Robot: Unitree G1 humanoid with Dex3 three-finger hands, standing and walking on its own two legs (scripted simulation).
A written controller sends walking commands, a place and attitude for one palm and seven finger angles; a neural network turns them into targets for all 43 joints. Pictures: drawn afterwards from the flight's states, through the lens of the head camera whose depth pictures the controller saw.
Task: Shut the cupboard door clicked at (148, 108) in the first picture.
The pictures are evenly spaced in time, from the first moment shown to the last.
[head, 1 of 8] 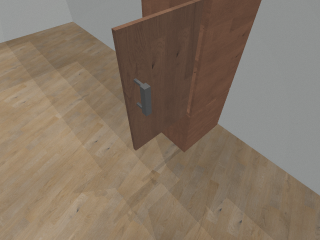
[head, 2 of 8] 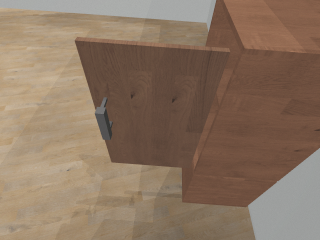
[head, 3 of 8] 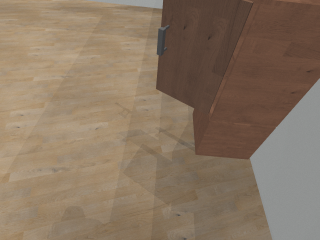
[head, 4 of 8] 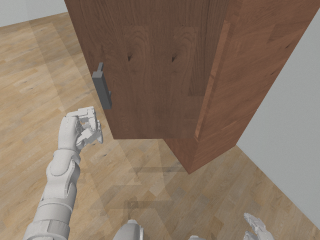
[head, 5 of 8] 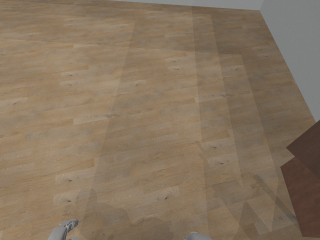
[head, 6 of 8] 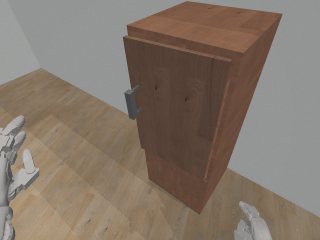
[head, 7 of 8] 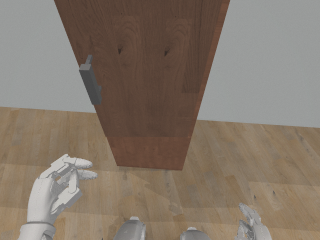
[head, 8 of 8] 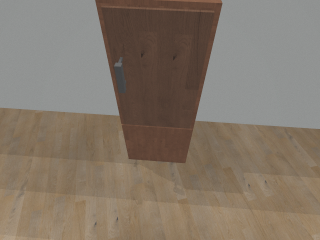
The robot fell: no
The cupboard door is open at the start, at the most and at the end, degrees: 90 90 0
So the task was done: yes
